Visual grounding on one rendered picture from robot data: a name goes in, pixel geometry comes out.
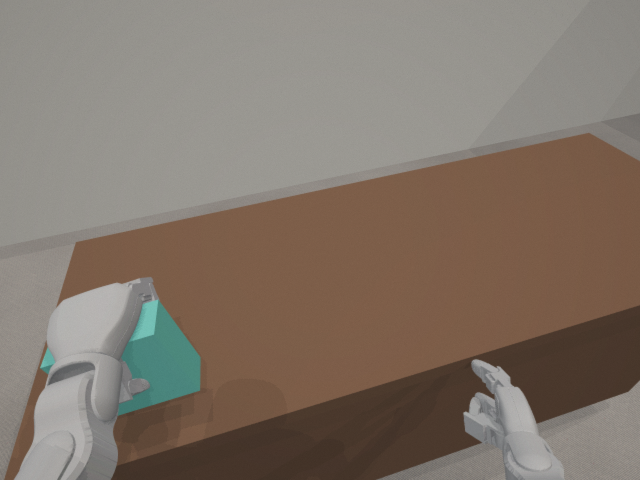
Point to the sponge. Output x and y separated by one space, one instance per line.
160 353

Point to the left robot hand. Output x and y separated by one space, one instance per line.
102 321

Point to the right robot hand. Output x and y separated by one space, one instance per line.
489 420

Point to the robot right forearm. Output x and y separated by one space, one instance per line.
527 456

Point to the table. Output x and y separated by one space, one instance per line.
336 328

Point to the robot left forearm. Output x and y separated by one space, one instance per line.
74 419

